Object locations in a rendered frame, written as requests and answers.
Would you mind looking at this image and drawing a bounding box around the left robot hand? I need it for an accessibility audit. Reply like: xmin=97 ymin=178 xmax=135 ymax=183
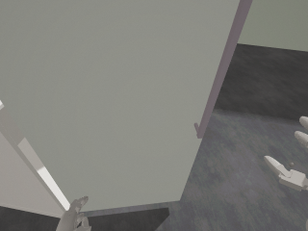
xmin=56 ymin=196 xmax=91 ymax=231

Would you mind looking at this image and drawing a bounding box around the handle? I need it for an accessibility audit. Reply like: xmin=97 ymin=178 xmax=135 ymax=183
xmin=194 ymin=0 xmax=253 ymax=139

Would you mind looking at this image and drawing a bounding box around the right robot hand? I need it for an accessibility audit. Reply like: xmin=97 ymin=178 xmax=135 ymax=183
xmin=264 ymin=116 xmax=308 ymax=192

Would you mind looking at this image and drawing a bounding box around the fridge door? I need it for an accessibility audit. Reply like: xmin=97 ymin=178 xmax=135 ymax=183
xmin=0 ymin=0 xmax=240 ymax=213

